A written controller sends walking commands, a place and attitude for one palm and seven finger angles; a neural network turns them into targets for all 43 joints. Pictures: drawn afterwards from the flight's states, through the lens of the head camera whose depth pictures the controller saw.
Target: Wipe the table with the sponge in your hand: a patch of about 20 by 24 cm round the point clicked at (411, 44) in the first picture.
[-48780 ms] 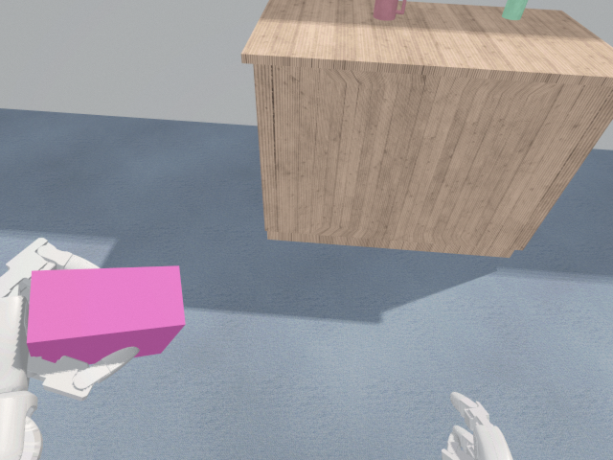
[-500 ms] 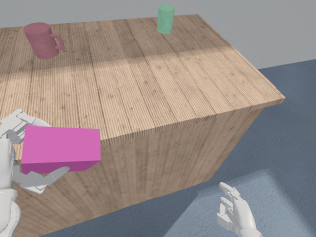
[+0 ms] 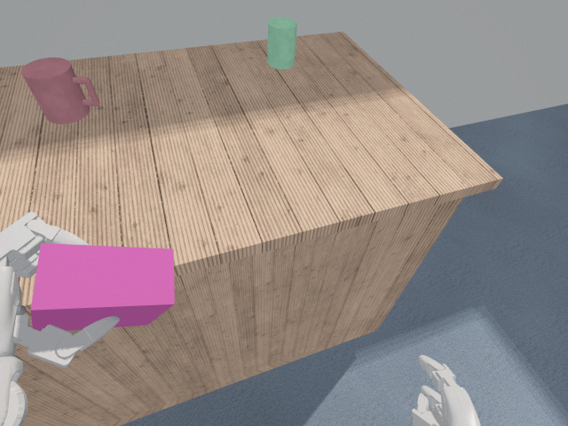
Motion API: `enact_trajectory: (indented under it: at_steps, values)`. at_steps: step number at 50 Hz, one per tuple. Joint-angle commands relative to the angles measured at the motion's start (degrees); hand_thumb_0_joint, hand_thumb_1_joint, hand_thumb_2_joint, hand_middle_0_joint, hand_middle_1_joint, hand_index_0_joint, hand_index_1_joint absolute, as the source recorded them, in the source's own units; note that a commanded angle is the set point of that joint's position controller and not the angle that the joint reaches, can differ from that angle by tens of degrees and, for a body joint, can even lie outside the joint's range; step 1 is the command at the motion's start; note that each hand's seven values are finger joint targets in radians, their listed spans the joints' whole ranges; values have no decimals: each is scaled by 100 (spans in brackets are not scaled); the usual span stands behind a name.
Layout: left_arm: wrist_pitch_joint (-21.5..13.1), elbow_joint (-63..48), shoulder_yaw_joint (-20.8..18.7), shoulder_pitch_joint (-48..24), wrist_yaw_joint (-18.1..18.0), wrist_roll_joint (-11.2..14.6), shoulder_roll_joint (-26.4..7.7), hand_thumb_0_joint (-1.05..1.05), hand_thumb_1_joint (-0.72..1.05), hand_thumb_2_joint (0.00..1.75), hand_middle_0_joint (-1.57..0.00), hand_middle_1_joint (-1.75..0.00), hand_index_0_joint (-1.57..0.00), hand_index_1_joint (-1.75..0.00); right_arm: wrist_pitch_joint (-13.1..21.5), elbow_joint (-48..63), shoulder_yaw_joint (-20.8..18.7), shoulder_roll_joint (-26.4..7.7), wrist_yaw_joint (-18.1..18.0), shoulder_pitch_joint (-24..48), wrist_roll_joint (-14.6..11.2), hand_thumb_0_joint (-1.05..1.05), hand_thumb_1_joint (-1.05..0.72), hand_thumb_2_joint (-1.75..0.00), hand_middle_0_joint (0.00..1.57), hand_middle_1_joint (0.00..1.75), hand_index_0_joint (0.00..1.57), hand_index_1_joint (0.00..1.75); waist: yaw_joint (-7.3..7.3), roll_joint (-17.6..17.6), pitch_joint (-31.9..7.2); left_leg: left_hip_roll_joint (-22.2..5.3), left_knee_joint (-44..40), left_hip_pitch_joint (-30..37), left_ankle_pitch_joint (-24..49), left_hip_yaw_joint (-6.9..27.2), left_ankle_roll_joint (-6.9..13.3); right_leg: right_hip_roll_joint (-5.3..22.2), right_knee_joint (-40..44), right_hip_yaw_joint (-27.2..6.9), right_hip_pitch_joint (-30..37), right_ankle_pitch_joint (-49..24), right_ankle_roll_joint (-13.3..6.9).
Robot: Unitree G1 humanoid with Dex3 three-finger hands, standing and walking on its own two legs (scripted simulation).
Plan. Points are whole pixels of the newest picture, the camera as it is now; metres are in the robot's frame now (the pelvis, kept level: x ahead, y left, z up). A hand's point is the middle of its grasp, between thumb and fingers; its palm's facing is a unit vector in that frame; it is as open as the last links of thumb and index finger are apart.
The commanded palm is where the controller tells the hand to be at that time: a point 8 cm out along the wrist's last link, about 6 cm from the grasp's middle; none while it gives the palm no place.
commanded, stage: shuffle to correct the standing spot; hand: left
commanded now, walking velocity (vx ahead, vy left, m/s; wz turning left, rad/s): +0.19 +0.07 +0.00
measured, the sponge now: (122, 290) +0.23 +0.21 +0.12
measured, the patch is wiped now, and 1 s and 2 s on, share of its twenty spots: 0.95 0.95 0.95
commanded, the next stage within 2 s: come to a stop and stand still in 1.02 s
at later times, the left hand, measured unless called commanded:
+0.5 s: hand (63, 289) +0.21 +0.26 +0.15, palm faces +0.45 -0.83 -0.34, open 10.4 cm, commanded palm +0.18 +0.28 +0.17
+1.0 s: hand (98, 274) +0.23 +0.22 +0.16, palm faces +0.45 -0.80 -0.41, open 10.5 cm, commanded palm +0.18 +0.25 +0.17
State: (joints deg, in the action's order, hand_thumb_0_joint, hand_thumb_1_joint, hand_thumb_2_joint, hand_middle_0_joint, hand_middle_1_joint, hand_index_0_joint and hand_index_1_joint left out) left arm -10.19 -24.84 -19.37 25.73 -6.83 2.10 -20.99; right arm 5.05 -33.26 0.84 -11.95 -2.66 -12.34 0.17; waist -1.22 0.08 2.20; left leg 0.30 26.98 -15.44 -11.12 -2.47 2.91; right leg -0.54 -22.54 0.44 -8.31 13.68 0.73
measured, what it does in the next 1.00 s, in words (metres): steps on the spot: right foot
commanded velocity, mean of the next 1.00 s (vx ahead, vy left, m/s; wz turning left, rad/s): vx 0.18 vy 0.09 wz -0.08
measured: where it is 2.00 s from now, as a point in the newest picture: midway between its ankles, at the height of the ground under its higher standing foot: outside the picture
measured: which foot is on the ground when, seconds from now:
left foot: down 0.00-0.86, up 0.88-1.00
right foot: down 0.00-0.52, up 0.54-0.84, down 0.86-1.00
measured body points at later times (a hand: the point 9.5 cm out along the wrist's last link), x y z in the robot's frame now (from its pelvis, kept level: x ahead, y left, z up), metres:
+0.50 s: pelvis +0.03 +0.00 -0.02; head +0.04 +0.02 +0.43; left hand +0.18 +0.30 +0.16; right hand +0.23 -0.20 -0.10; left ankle +0.05 +0.09 -0.73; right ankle -0.02 -0.13 -0.74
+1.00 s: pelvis +0.02 -0.03 -0.01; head +0.04 -0.03 +0.44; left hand +0.20 +0.26 +0.18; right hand +0.19 -0.27 -0.11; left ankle +0.04 +0.10 -0.67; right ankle +0.06 -0.13 -0.74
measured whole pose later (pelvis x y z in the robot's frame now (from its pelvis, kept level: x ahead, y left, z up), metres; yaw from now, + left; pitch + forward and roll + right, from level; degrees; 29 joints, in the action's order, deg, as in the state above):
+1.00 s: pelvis +0.02 -0.03 -0.01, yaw +1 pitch -3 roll +1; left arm -11.9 -25.8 -20.0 23.0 -6.6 -0.1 -18.3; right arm 7.0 -38.8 -0.3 -14.1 -1.8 -12.3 0.0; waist -3.5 0.4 5.3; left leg -1.1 62.9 -28.9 -20.4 -1.5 0.0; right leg 1.4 -33.8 2.0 -16.7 14.6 -1.8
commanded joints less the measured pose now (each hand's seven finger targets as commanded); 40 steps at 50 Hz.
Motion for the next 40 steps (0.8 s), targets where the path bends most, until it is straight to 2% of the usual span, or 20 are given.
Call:
enact_trajectory:
  at_steps: [1,8,11,13,14,16,18,19,21,22,24,25,26,27,28,30,32,35,38,40]
  values:
    - [-411,-1330,-733,-716,-133,79,-1034,0,10,130,-120,-160,-120,-160,333,905,-318,-744,-102,697,5,0,-90,-90,20,30,20,30,19,-271,-532,-221,-228,290,-1190,441,-40,287,346,-551,-554,813,-359]
    - [-427,-1150,-587,-1216,-126,70,-862,0,10,130,-120,-160,-120,-160,366,776,-307,-732,-119,514,-109,0,-90,-90,20,30,20,30,60,-393,-538,-548,-63,483,-432,864,166,189,-846,-227,-674,-167,-306]
    - [-458,-1242,-656,-1510,-128,56,-961,0,10,130,-120,-160,-120,-160,396,777,-298,-740,-135,554,-143,0,-90,-90,20,30,20,30,78,-767,-495,-787,-275,652,-716,1189,320,65,-1333,-26,-977,-16,-221]
    - [-451,-1083,-569,-1487,-132,32,-849,0,10,130,-120,-160,-120,-160,385,757,-281,-698,-128,498,-125,0,-90,-90,20,30,20,30,57,-648,-400,-992,-359,419,-872,1523,469,45,-1377,64,-920,295,-204]
    - [-457,-1050,-564,-1496,-131,11,-846,0,10,130,-120,-160,-120,-160,379,767,-286,-684,-118,538,-135,0,-90,-90,20,30,20,30,27,-486,-410,-951,-229,229,-1029,1387,463,89,-1137,-35,-727,316,-246]
    - [-438,-982,-604,-1441,-124,27,-891,0,10,130,-120,-160,-120,-160,375,808,-298,-637,-102,585,-154,0,-90,-90,20,30,20,30,1,358,-290,-333,745,-365,-1255,549,186,492,-260,-954,-359,450,-555]
    - [-422,-1029,-464,-1628,-120,26,-906,0,10,130,-120,-160,-120,-160,364,809,-294,-566,-37,612,-154,0,-90,-90,20,30,20,30,-53,1469,-10,77,2605,-1467,-1263,-138,-103,1704,538,-2795,178,157,-1210]
    - [-477,-1213,-419,-1873,-150,5,-928,0,10,130,-120,-160,-120,-160,399,824,-313,-614,-1,629,-155,0,-90,-90,20,30,20,30,-105,1328,74,-41,3119,-2066,-1586,32,-177,2099,533,-3076,572,-627,-1555]
    - [-514,-1213,-479,-1823,-182,-35,-1009,0,10,130,-120,-160,-120,-160,427,680,-233,-574,47,616,-110,0,-90,-90,20,30,20,30,-91,484,49,-334,2590,-1760,-1777,313,-112,2026,-116,-2654,390,-1680,-1530]
    - [-523,-1246,-388,-1780,-175,-38,-859,0,10,130,-120,-160,-120,-160,399,674,-182,-461,71,548,-88,0,-90,-90,20,30,20,30,-46,488,-90,-325,1931,-1275,-1471,108,-89,1757,-321,-1945,268,-1681,-1339]
    - [-498,-1241,-479,-1886,-166,-2,-911,0,10,130,-120,-160,-120,-160,394,591,-219,-506,43,470,-62,0,-90,-90,20,30,20,30,141,143,-442,97,515,760,-280,-421,-140,940,-1076,-773,-803,-1070,-830]
    - [-521,-1289,-563,-1855,-164,14,-936,0,10,130,-120,-160,-120,-160,398,635,-323,-656,7,459,-77,0,-90,-90,20,30,20,30,215,-413,-626,-304,93,1812,-322,408,108,509,-2024,-447,-1668,-558,-519]
    - [-560,-1480,-572,-1810,-163,66,-911,0,10,130,-120,-160,-120,-160,420,763,-384,-795,-25,551,-129,0,-90,-90,20,30,20,30,264,-1660,-726,-1650,-669,2448,-318,2056,620,-30,-3512,23,-2607,1263,-128]
    - [-602,-1234,-587,-1825,-171,27,-1021,0,10,130,-120,-160,-120,-160,409,785,-318,-672,-33,489,-101,0,-90,-90,20,30,20,30,243,-1265,-613,-2093,-1177,1674,-782,2975,1114,-171,-4477,-215,-2579,1900,-168]
    - [-560,-1278,-647,-1948,-129,38,-1116,0,10,130,-120,-160,-120,-160,451,768,-297,-612,-26,545,-72,0,-90,-90,20,30,20,30,278,-920,-301,-2217,-1369,1185,-1089,3205,1335,39,-4923,-422,-2835,1768,-155]
    - [-565,-1252,-687,-1766,-61,-38,-1064,0,10,130,-120,-160,-120,-160,513,655,-360,-629,-28,528,-111,0,-90,-90,20,30,20,30,196,-493,-14,-1985,-1320,523,-1313,2328,1362,324,-5056,-507,-2896,1239,-118]
    - [-620,-1405,-760,-1511,-26,-40,-1019,0,10,130,-120,-160,-120,-160,621,622,-365,-630,-10,516,-114,0,-90,-90,20,30,20,30,86,-837,-216,-1640,-1307,134,-1418,1370,1106,421,-4844,-300,-2542,766,-107]
    - [-653,-1552,-787,-1170,-4,12,-922,0,10,130,-120,-160,-120,-160,720,682,-360,-699,30,491,-95,0,-90,-90,20,30,20,30,9,-861,-389,-1577,-1476,-404,-1880,847,864,460,-3612,42,-1705,514,-124]
    - [-623,-1579,-714,-1082,-65,-28,-834,0,10,130,-120,-160,-120,-160,779,778,-292,-691,-7,544,-71,0,-90,-90,20,30,20,30,-36,-950,-540,-1421,-1380,-841,-2518,503,600,203,-2256,516,-457,539,-80]
    - [-522,-1373,-690,-1028,-145,-63,-833,0,10,130,-120,-160,-120,-160,728,791,-274,-669,-37,555,-48,0,-90,-90,20,30,20,30,-97,-694,-750,-1152,-583,-1199,-2957,221,319,-59,-1300,787,592,750,-106]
